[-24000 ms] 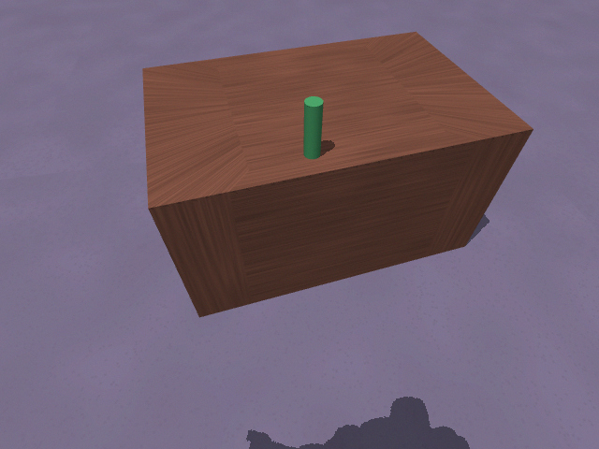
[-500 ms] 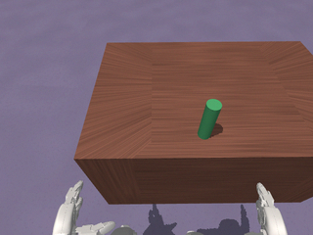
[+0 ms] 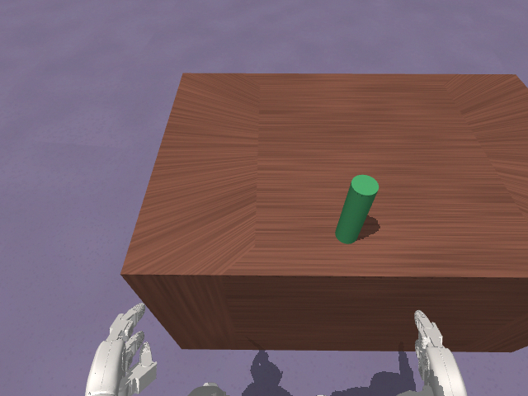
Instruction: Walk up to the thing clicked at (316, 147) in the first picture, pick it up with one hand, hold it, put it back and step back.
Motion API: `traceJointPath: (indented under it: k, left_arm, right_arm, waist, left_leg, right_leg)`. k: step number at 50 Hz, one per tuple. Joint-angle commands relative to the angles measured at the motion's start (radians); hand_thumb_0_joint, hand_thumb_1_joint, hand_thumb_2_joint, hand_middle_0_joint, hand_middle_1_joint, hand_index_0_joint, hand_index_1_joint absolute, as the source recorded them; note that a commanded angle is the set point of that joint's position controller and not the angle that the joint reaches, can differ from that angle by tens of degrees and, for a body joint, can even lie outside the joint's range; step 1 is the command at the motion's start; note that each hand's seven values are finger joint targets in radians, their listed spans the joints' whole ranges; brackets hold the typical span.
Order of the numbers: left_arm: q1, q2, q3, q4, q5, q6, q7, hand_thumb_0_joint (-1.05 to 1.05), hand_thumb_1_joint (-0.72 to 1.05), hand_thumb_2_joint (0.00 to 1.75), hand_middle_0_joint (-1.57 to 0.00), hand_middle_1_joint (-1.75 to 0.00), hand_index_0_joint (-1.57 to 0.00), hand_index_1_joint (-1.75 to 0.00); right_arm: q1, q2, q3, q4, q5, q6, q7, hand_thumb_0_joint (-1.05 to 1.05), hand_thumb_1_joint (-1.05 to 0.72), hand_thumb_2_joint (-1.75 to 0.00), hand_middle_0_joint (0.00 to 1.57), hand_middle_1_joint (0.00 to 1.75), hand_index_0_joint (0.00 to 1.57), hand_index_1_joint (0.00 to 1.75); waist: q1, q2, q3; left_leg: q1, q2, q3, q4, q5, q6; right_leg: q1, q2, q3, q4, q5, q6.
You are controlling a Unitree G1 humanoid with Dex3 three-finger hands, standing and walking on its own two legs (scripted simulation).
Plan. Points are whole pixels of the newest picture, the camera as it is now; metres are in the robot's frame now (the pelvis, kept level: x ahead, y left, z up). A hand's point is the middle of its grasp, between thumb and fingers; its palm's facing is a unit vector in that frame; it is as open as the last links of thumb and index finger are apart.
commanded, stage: home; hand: right
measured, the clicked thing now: (354, 212) +0.45 -0.16 -0.04
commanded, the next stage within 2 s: none
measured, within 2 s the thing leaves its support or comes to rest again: neither
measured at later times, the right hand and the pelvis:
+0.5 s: hand (391, 376) +0.17 -0.17 -0.05, palm faces +0.11 +0.97 -0.22, open 17.1 cm; pelvis +0.00 +0.01 +0.00, yaw +0 degrees
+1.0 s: hand (396, 386) +0.15 -0.18 -0.05, palm faces +0.12 +0.97 -0.22, open 17.0 cm; pelvis -0.01 +0.00 -0.01, yaw +0 degrees
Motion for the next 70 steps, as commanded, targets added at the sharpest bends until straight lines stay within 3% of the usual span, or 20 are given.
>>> traceJointPath:
  k: [1,2,14,15,16,22,23,25,31,32,34,36,37,40,47,48,52,60,64,70]
  left_arm:
    - [0.009,0.106,0.064,-0.188,0.002,-0.056,0.006,0.00,0.90,0.90,-0.20,-0.30,-0.20,-0.30]
    - [-0.015,0.109,0.058,-0.213,0.002,-0.058,0.005,0.00,0.90,0.90,-0.20,-0.30,-0.20,-0.30]
    - [-0.010,0.113,0.060,-0.238,0.002,-0.050,0.011,0.00,0.90,0.90,-0.20,-0.30,-0.20,-0.30]
    - [0.008,0.102,0.057,-0.215,0.005,-0.048,0.012,0.00,0.90,0.90,-0.20,-0.30,-0.20,-0.30]
    - [0.011,0.105,0.059,-0.226,0.004,-0.046,0.013,0.00,0.90,0.90,-0.20,-0.30,-0.20,-0.30]
    - [0.001,0.098,0.045,-0.239,0.005,-0.046,0.016,0.00,0.90,0.90,-0.20,-0.30,-0.20,-0.30]
    - [0.008,0.099,0.049,-0.249,0.005,-0.045,0.018,0.00,0.90,0.90,-0.20,-0.30,-0.20,-0.30]
    - [0.002,0.111,0.060,-0.251,0.004,-0.045,0.022,0.00,0.90,0.90,-0.20,-0.30,-0.20,-0.30]
    - [0.009,0.101,0.052,-0.246,0.007,-0.040,0.022,0.00,0.90,0.90,-0.20,-0.30,-0.20,-0.30]
    - [0.015,0.104,0.052,-0.253,0.006,-0.039,0.022,0.00,0.90,0.90,-0.20,-0.30,-0.20,-0.30]
    - [0.012,0.108,0.061,-0.237,0.005,-0.043,0.024,0.00,0.90,0.90,-0.20,-0.30,-0.20,-0.30]
    - [0.002,0.104,0.053,-0.251,0.007,-0.043,0.023,0.00,0.90,0.90,-0.20,-0.30,-0.20,-0.30]
    - [0.004,0.110,0.058,-0.258,0.005,-0.047,0.024,0.00,0.90,0.90,-0.20,-0.30,-0.20,-0.30]
    - [0.017,0.111,0.061,-0.241,0.008,-0.046,0.024,0.00,0.90,0.90,-0.20,-0.30,-0.20,-0.30]
    - [-0.011,0.110,0.056,-0.243,0.005,-0.050,0.023,0.00,0.90,0.90,-0.20,-0.30,-0.20,-0.30]
    - [0.012,0.111,0.064,-0.240,0.005,-0.048,0.025,0.00,0.90,0.90,-0.20,-0.30,-0.20,-0.30]
    - [-0.010,0.105,0.048,-0.255,0.005,-0.055,0.026,0.00,0.90,0.90,-0.20,-0.30,-0.20,-0.30]
    - [0.009,0.107,0.053,-0.247,0.006,-0.058,0.030,0.00,0.90,0.90,-0.20,-0.30,-0.20,-0.30]
    - [-0.002,0.110,0.052,-0.255,0.005,-0.060,0.031,0.00,0.90,0.90,-0.20,-0.30,-0.20,-0.30]
    - [0.020,0.110,0.059,-0.234,0.006,-0.059,0.028,0.00,0.90,0.90,-0.20,-0.30,-0.20,-0.30]
  right_arm:
    - [-0.019,-0.082,-0.042,-0.198,-0.010,-0.046,-0.004,0.00,0.50,-0.08,0.06,0.06,0.06,0.06]
    - [-0.016,-0.084,-0.046,-0.196,-0.008,-0.045,-0.004,0.00,0.52,-0.07,0.06,0.06,0.06,0.06]
    - [-0.014,-0.091,-0.054,-0.213,-0.008,-0.030,-0.005,0.00,0.49,-0.09,0.06,0.06,0.06,0.06]
    - [0.015,-0.102,-0.069,-0.211,-0.011,-0.027,-0.006,0.00,0.48,-0.10,0.06,0.07,0.06,0.07]
    - [0.009,-0.091,-0.054,-0.208,-0.010,-0.027,-0.006,0.00,0.49,-0.09,0.06,0.06,0.06,0.06]
    - [-0.004,-0.091,-0.053,-0.228,-0.009,-0.027,-0.006,0.00,0.49,-0.09,0.06,0.06,0.06,0.06]
    - [-0.007,-0.101,-0.063,-0.242,-0.009,-0.028,-0.006,0.00,0.48,-0.09,0.06,0.06,0.06,0.06]
    - [0.001,-0.097,-0.057,-0.228,-0.009,-0.025,-0.008,0.00,0.45,-0.11,0.06,0.07,0.06,0.07]
    - [0.018,-0.102,-0.064,-0.237,-0.011,-0.028,-0.013,0.00,0.47,-0.10,0.06,0.07,0.06,0.07]
    - [0.007,-0.093,-0.052,-0.234,-0.011,-0.028,-0.010,0.00,0.45,-0.11,0.06,0.07,0.06,0.07]
    - [-0.008,-0.092,-0.051,-0.242,-0.010,-0.025,-0.013,0.00,0.48,-0.10,0.06,0.07,0.06,0.07]
    - [0.003,-0.100,-0.064,-0.251,-0.011,-0.029,-0.014,0.00,0.47,-0.10,0.06,0.07,0.06,0.07]
    - [0.008,-0.090,-0.049,-0.229,-0.011,-0.025,-0.013,0.00,0.45,-0.11,0.06,0.07,0.06,0.07]
    - [0.010,-0.091,-0.053,-0.244,-0.011,-0.025,-0.014,0.00,0.46,-0.11,0.06,0.07,0.06,0.07]
    - [-0.001,-0.094,-0.050,-0.248,-0.010,-0.028,-0.018,0.00,0.48,-0.09,0.06,0.06,0.06,0.06]
    - [-0.011,-0.095,-0.049,-0.251,-0.009,-0.030,-0.016,0.00,0.47,-0.10,0.06,0.07,0.06,0.07]
    - [-0.018,-0.097,-0.052,-0.247,-0.008,-0.034,-0.017,0.00,0.49,-0.09,0.06,0.06,0.06,0.06]
    - [0.010,-0.093,-0.050,-0.253,-0.009,-0.030,-0.020,0.00,0.48,-0.09,0.06,0.06,0.06,0.06]
    - [0.006,-0.089,-0.045,-0.244,-0.008,-0.029,-0.020,0.00,0.50,-0.09,0.06,0.06,0.06,0.06]
    - [0.011,-0.095,-0.052,-0.247,-0.010,-0.026,-0.022,0.00,0.49,-0.09,0.06,0.06,0.06,0.06]
  waist:
    - [0.011,-0.035,-0.127]
    - [0.001,-0.016,-0.129]
    - [0.008,0.001,-0.109]
    - [-0.007,-0.014,-0.121]
    - [0.010,-0.015,-0.118]
    - [0.005,0.006,-0.102]
    - [0.006,-0.005,-0.130]
    - [0.009,0.014,-0.097]
    - [0.000,-0.013,-0.129]
    - [0.012,0.001,-0.126]
    - [0.009,-0.014,-0.093]
    - [-0.002,-0.018,-0.127]
    - [0.009,0.009,-0.112]
    - [0.005,-0.020,-0.116]
    - [0.000,-0.034,-0.083]
    - [0.011,-0.039,-0.080]
    - [0.009,0.003,-0.074]
    - [0.005,-0.019,-0.116]
    - [0.008,0.007,-0.087]
    - [0.007,-0.027,-0.122]
  left_leg:
    - [0.139,-0.043,0.067,-0.087,0.261,0.046]
    - [0.147,-0.041,0.064,-0.090,0.253,0.044]
    - [0.120,-0.038,0.060,-0.097,0.221,0.039]
    - [0.130,-0.034,0.054,-0.092,0.231,0.042]
    - [0.120,-0.035,0.054,-0.091,0.236,0.041]
    - [0.112,-0.031,0.043,-0.109,0.191,0.037]
    - [0.122,-0.029,0.040,-0.107,0.205,0.037]
    - [0.104,-0.033,0.045,-0.111,0.172,0.036]
    - [0.117,-0.029,0.044,-0.090,0.226,0.039]
    - [0.111,-0.031,0.045,-0.093,0.223,0.037]
    - [0.092,-0.032,0.046,-0.094,0.180,0.040]
    - [0.107,-0.032,0.048,-0.088,0.191,0.041]
    - [0.098,-0.035,0.053,-0.088,0.185,0.039]
    - [0.097,-0.035,0.052,-0.084,0.192,0.042]
    - [0.076,-0.038,0.053,-0.095,0.111,0.044]
    - [0.068,-0.038,0.053,-0.099,0.098,0.043]
    - [0.073,-0.035,0.048,-0.115,0.075,0.039]
    - [0.089,-0.037,0.053,-0.088,0.150,0.042]
    - [0.082,-0.037,0.055,-0.104,0.103,0.039]
    - [0.087,-0.040,0.061,-0.075,0.179,0.044]
  right_leg:
    - [0.026,0.020,-0.045,-0.157,0.395,0.000]
    - [0.015,0.020,-0.045,-0.155,0.372,-0.002]
    - [-0.015,0.027,-0.055,-0.144,0.306,-0.013]
    - [-0.010,0.029,-0.058,-0.134,0.319,-0.011]
    - [-0.006,0.028,-0.058,-0.134,0.324,-0.012]
    - [-0.033,0.033,-0.066,-0.127,0.255,-0.021]
    - [-0.023,0.036,-0.068,-0.122,0.266,-0.021]
    - [-0.036,0.034,-0.065,-0.131,0.235,-0.021]
    - [-0.029,0.033,-0.062,-0.114,0.296,-0.017]
    - [-0.031,0.032,-0.062,-0.116,0.289,-0.018]
    - [-0.038,0.029,-0.059,-0.130,0.250,-0.016]
    - [-0.032,0.028,-0.055,-0.127,0.267,-0.014]
    - [-0.033,0.027,-0.053,-0.129,0.263,-0.017]
    - [-0.033,0.027,-0.053,-0.128,0.271,-0.014]
    - [-0.059,0.027,-0.051,-0.151,0.185,-0.014]
    - [-0.058,0.027,-0.051,-0.151,0.167,-0.015]
    - [-0.071,0.030,-0.056,-0.143,0.139,-0.022]
    - [-0.047,0.030,-0.051,-0.134,0.221,-0.018]
    - [-0.067,0.029,-0.051,-0.147,0.169,-0.020]
    - [-0.037,0.026,-0.044,-0.136,0.266,-0.012]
